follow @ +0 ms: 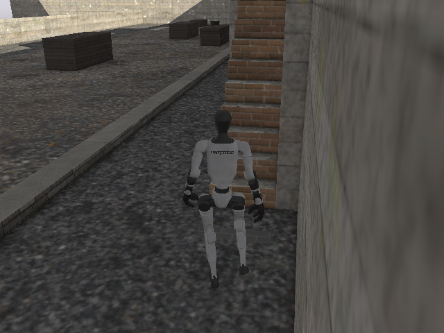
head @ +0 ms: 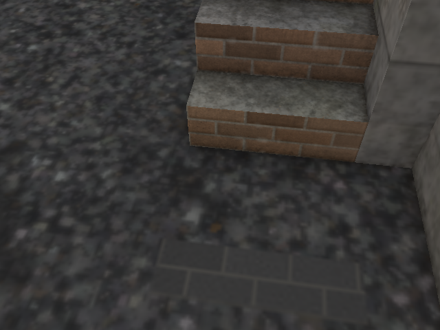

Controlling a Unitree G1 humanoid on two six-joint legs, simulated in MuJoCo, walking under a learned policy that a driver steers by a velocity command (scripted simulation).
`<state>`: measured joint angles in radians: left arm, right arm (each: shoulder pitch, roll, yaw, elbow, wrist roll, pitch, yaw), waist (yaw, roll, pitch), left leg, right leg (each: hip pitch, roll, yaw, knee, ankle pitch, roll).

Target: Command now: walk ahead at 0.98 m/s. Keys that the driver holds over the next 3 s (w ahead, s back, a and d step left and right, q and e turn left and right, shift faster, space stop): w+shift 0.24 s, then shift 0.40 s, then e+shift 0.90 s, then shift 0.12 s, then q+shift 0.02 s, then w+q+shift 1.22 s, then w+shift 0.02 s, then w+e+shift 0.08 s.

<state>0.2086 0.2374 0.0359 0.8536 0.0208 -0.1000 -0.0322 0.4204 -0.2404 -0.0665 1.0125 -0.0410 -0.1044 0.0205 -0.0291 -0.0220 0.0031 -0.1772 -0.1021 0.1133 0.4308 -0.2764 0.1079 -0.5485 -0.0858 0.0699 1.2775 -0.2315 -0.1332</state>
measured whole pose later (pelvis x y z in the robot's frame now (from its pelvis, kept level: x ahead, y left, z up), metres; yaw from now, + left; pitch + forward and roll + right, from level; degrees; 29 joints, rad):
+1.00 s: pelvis +0.60 +0.02 +0.00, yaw -13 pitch +0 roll +1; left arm 0.17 0.27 0.06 0.87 0.01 0.08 -0.03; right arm 0.16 -0.27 -0.03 0.88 -0.02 -0.02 -0.04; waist 0.01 -0.01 0.09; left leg -0.33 0.05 0.26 0.45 -0.11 0.07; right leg -0.47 -0.05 -0.06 0.93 -0.39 0.01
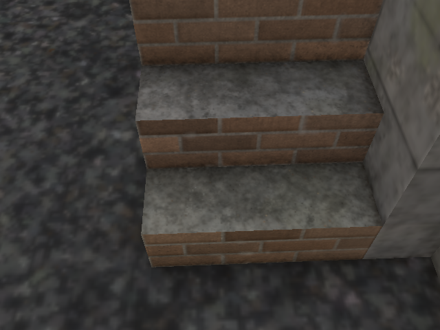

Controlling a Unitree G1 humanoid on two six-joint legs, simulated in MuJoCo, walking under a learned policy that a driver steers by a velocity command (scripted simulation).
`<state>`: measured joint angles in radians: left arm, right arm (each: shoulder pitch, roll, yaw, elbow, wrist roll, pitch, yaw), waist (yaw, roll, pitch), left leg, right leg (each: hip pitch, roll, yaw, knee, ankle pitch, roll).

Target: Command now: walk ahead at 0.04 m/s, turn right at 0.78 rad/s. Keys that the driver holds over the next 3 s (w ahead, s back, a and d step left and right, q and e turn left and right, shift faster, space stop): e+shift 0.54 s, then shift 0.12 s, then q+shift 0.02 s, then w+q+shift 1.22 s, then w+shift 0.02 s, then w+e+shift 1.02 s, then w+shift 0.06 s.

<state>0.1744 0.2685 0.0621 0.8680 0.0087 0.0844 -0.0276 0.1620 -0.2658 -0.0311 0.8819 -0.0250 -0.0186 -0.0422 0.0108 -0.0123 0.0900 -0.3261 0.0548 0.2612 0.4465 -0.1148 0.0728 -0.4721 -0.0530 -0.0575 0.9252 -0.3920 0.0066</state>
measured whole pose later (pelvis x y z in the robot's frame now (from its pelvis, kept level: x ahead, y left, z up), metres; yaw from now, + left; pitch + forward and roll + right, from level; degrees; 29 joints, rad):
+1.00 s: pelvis +0.04 -0.06 +0.01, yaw -28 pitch +4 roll +0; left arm 0.23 0.30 0.01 0.69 0.05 -0.06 0.03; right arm 0.25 -0.31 -0.06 0.76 -0.02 -0.02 0.04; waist 0.00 0.01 -0.01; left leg -0.48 -0.05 -0.10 0.85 -0.35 0.04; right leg -0.20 -0.02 -0.02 0.37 -0.24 0.01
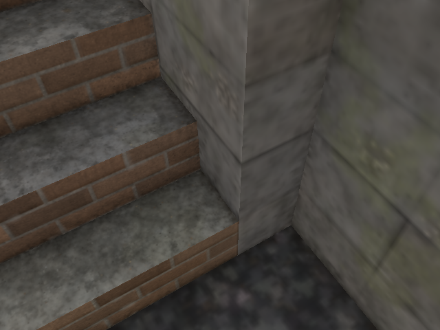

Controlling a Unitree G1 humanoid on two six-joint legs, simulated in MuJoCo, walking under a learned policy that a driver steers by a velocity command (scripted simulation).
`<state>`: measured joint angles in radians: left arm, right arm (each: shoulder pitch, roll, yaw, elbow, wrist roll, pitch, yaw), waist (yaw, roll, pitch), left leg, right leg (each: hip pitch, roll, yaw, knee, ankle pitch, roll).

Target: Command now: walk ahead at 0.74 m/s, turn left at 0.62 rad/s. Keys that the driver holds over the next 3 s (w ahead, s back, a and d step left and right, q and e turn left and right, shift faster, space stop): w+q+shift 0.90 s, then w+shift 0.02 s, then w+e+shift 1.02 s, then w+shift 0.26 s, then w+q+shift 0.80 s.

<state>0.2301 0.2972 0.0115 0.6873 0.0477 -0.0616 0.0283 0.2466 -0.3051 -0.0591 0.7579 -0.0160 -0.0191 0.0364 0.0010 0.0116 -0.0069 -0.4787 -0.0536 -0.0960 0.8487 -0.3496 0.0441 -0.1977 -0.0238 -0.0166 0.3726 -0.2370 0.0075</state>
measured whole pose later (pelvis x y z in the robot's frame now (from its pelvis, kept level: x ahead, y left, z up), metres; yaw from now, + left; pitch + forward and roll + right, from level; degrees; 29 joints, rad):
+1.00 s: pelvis +0.48 +0.32 +0.01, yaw +55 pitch +6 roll +3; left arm 0.43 0.19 0.03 0.97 0.03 -0.12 0.00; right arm -0.31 -0.17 0.02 0.29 -0.04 0.07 -0.01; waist 0.03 0.01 0.10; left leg -1.18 -0.03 0.09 1.60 -0.61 0.11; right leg 0.14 -0.15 -0.25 0.07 -0.18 0.05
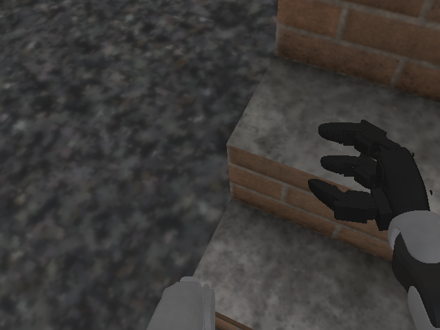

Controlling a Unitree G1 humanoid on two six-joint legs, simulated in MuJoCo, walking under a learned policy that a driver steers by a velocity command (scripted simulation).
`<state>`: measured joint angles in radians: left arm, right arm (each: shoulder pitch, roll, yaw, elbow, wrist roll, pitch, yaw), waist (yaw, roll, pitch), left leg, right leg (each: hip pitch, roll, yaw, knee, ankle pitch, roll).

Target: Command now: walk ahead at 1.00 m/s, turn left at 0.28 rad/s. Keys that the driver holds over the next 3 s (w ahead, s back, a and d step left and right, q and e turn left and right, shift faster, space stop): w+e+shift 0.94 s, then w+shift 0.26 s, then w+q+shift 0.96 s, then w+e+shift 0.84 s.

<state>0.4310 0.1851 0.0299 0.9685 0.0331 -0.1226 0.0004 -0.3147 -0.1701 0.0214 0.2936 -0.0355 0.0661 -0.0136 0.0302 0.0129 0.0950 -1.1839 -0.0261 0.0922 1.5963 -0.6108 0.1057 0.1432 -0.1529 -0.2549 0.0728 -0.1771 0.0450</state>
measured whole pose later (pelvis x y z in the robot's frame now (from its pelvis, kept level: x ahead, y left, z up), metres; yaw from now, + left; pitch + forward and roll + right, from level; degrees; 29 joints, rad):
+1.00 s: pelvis +0.29 -0.01 +0.37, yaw -49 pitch +4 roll +3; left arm 0.23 0.18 0.00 0.66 -0.05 0.00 0.00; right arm 0.03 -0.14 0.07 0.66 0.01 -0.09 -0.01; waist 0.01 -0.05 -0.04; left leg -0.44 -0.02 0.09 0.88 -0.52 0.03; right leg -0.89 0.13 0.03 1.59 -0.34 -0.04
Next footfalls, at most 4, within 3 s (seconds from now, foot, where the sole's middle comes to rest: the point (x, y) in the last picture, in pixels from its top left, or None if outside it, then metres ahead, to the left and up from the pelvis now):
0.60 right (335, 293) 0.34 -0.15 -0.36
0.90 left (223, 268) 0.39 0.06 -0.36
1.34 right None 0.28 -0.32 -0.36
2.06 left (298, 107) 0.62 -0.09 -0.14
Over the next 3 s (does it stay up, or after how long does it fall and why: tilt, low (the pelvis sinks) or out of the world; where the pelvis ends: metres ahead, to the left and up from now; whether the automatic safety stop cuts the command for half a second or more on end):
stays up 0.33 -0.23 0.39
